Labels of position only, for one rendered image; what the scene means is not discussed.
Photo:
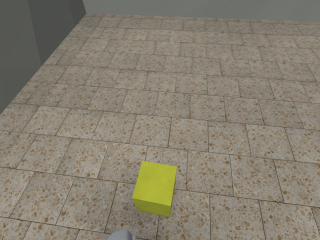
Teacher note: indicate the left robot thigh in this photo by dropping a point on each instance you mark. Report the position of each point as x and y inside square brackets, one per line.
[122, 235]

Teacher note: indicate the carton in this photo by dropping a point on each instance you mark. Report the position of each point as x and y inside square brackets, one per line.
[154, 189]

